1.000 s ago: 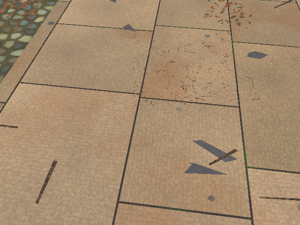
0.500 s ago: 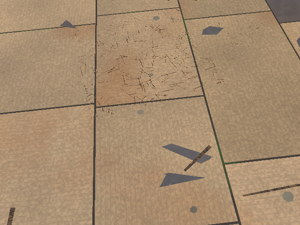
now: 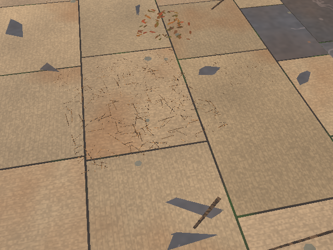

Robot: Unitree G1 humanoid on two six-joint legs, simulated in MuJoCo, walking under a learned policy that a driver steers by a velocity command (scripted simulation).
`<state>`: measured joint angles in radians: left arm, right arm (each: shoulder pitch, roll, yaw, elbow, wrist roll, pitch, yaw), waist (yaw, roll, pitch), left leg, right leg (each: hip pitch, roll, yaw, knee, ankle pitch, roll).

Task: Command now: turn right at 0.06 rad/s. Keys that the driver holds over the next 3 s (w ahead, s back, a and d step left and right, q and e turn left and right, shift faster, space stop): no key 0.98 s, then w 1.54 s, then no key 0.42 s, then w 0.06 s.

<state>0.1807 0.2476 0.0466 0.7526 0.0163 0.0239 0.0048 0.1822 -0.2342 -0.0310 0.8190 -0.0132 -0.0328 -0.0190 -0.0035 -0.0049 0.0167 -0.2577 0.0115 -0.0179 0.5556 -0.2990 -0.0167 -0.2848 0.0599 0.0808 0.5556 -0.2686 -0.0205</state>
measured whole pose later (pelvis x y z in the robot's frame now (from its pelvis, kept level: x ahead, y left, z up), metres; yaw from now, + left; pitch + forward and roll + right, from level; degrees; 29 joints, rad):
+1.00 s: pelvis +0.01 +0.01 +0.00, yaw +0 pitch -2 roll +0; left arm 0.19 0.21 0.03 1.06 0.00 0.01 0.04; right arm 0.25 -0.21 -0.02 1.04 0.00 -0.02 -0.04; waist 0.00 0.00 0.04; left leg -0.19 -0.01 -0.01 0.51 -0.29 0.00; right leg -0.22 0.03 0.08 0.51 -0.26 0.00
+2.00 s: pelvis +0.42 +0.05 +0.02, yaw +0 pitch +1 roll +1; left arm 0.14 0.27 0.06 0.90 -0.01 -0.08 0.02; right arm 0.35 -0.24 -0.04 1.00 0.00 -0.10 0.02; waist -0.05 -0.04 0.00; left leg -0.10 -0.08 0.06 0.24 -0.16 0.08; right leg -0.70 -0.15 0.04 0.90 -0.05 -0.02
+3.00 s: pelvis +0.90 +0.04 +0.00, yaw +0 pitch +1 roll +0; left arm 0.19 0.25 0.05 0.98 0.00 0.01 0.05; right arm 0.12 -0.21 -0.03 0.94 -0.02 -0.04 0.00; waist 0.00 -0.03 0.03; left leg -0.37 -0.04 0.06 0.43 -0.09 0.07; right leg -0.39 -0.06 0.03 0.78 -0.41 0.03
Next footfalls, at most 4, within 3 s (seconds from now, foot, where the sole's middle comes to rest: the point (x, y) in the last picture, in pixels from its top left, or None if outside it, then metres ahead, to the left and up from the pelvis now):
1.70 left None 0.44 0.13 -0.77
2.24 right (196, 193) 0.76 -0.10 -0.77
2.74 left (147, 144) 1.03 0.12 -0.77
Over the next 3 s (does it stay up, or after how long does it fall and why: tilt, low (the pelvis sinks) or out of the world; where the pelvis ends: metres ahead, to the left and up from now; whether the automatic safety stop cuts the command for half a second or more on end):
stays up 0.90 0.04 0.00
